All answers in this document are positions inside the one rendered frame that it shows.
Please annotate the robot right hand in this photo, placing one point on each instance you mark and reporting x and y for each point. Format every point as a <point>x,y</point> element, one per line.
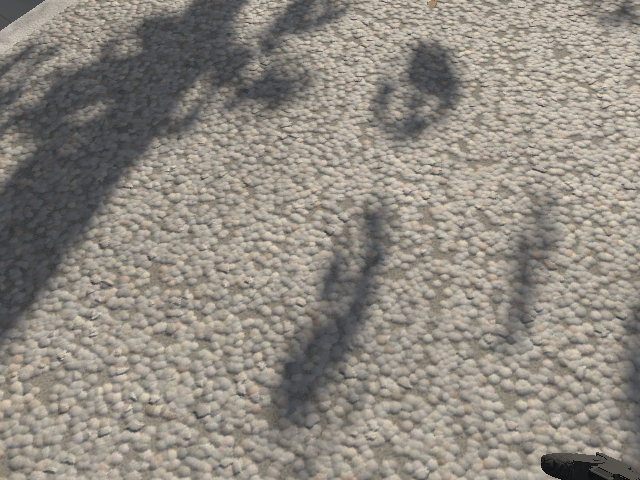
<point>568,466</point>

